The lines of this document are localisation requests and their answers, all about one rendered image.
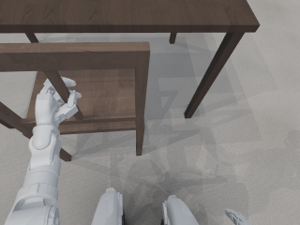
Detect right robot thigh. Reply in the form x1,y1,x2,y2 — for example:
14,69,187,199
161,198,199,225

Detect table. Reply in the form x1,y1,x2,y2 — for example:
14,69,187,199
0,0,260,129

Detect right robot hand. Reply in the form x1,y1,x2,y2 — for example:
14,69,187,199
225,208,252,225

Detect left robot forearm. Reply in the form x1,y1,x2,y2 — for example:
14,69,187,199
4,124,62,225

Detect chair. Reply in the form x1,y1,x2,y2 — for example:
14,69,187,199
0,41,151,162

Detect left robot thigh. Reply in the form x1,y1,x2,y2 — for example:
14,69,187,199
91,191,123,225

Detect left robot upper arm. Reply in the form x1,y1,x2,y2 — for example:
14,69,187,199
6,204,60,225

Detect left robot hand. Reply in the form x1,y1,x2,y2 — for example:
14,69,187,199
35,76,82,128

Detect robot thigh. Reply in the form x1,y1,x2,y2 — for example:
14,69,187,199
161,198,199,225
91,191,123,225

